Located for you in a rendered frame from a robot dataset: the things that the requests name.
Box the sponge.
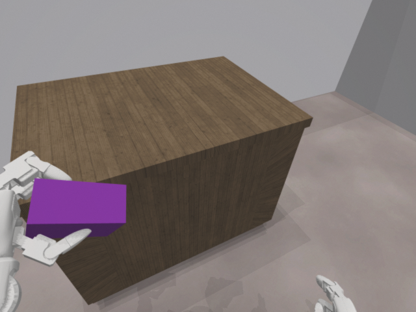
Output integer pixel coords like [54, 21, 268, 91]
[25, 178, 126, 239]

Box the robot left hand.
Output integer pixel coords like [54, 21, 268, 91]
[0, 151, 92, 267]

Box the table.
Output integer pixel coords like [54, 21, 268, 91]
[10, 56, 313, 305]

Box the robot right hand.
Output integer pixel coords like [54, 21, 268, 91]
[315, 275, 357, 312]

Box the left robot forearm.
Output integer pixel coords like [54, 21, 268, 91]
[0, 257, 21, 312]

